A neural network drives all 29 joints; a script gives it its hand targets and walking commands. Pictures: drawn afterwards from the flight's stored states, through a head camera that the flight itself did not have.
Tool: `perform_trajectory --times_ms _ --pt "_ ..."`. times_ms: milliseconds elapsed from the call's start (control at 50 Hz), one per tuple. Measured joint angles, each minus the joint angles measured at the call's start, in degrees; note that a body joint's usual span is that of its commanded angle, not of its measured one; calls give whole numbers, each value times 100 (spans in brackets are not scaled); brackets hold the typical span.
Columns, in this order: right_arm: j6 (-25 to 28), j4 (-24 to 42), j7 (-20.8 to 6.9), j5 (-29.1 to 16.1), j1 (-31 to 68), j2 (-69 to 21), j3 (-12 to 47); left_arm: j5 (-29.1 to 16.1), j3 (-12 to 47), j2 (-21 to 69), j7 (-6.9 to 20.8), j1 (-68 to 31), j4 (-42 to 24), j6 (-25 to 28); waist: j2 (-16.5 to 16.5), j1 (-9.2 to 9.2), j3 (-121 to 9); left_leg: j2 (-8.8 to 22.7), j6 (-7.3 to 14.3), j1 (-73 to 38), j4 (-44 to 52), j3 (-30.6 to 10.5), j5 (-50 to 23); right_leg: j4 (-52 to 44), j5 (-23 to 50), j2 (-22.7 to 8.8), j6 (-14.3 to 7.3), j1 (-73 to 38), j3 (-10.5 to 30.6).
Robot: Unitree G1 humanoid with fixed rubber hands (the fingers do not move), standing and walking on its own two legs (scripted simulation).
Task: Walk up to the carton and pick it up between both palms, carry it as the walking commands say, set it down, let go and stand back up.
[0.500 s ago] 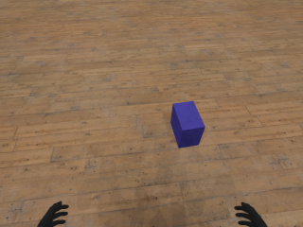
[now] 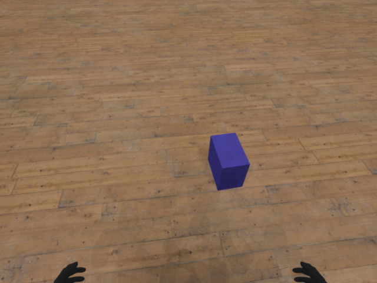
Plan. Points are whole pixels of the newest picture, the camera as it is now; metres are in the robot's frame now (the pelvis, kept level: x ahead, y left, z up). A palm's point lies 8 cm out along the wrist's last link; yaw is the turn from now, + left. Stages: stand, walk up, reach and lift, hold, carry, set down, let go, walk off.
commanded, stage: stand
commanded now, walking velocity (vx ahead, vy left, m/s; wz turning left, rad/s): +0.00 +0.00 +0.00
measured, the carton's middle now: (226, 161) +0.92 -0.27 -0.65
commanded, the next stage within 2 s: walk up in 1.82 s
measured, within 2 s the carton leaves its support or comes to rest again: neither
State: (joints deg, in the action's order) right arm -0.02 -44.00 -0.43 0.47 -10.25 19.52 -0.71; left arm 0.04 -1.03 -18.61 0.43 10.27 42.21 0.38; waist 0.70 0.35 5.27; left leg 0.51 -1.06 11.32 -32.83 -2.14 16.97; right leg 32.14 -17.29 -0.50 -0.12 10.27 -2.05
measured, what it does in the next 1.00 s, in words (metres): stands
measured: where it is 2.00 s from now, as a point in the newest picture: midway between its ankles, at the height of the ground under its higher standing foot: outside the picture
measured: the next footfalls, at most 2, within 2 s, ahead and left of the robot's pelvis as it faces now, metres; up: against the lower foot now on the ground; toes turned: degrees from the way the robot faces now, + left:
none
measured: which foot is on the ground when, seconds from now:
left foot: down 0.00-1.00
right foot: down 0.00-1.00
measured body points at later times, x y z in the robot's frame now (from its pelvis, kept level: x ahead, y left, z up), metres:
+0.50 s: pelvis +0.00 +0.01 +0.01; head +0.01 +0.01 +0.46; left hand +0.11 +0.30 -0.11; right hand +0.11 -0.29 -0.11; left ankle +0.01 +0.13 -0.73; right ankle +0.01 -0.12 -0.73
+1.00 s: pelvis +0.00 +0.01 +0.01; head +0.00 +0.01 +0.46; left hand +0.09 +0.31 -0.11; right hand +0.09 -0.28 -0.11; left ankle +0.01 +0.13 -0.73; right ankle +0.01 -0.12 -0.73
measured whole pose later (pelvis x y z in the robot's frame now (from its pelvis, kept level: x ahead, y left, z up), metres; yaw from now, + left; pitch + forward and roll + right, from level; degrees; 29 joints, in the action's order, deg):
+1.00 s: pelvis +0.00 +0.01 +0.01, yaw -1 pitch -4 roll +0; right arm 1.0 -57.2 0.6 -0.4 -8.3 19.7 -0.6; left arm 0.0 -0.4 -19.8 -0.3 9.2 58.1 0.7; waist 0.6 -0.4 4.2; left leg -0.4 0.2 6.5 -21.9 -0.7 11.3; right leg 21.5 -11.5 -1.7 1.3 5.8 -0.9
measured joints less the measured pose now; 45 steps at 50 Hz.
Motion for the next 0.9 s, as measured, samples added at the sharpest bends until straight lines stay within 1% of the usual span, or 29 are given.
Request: perform_trajectory --times_ms 220,340,400,560,700,800,900 --pt "-15 -406 19 -42 142 -91 81 -22 -6 -110 -16 22 378 13 -51 -73 -1 1 7 -151 321 70 -174 -260 159 -8 12 -102 60" --pt "31 -603 44 -37 258 -80 83 -44 46 -97 -37 12 665 33 -27 -56 -23 25 28 -203 480 77 -255 -541 314 14 32 -206 61" --pt "18 -739 45 -42 272 -46 69 -36 69 -61 -38 -6 754 41 -50 -92 -36 7 46 -263 579 117 -296 -601 343 -6 52 -236 98" --pt "62 -974 69 -64 250 -15 37 -11 97 -62 -51 -40 1054 26 -66 -57 -46 -30 82 -362 759 136 -383 -778 428 -48 92 -335 112" --pt "53 -1159 89 -62 239 -39 48 -20 84 -98 -88 -114 1270 38 -80 -99 -47 -59 103 -455 929 157 -471 -911 501 -79 116 -406 131" --pt "73 -1226 96 -82 226 -62 53 -22 78 -107 -84 -139 1406 28 -62 -72 -93 -68 110 -467 998 135 -510 -1014 547 -89 128 -446 108" --pt "111 -1279 101 -71 220 -38 38 -27 77 -101 -83 -127 1505 36 -38 -83 -108 -84 122 -475 1051 151 -541 -1036 567 -108 139 -434 123"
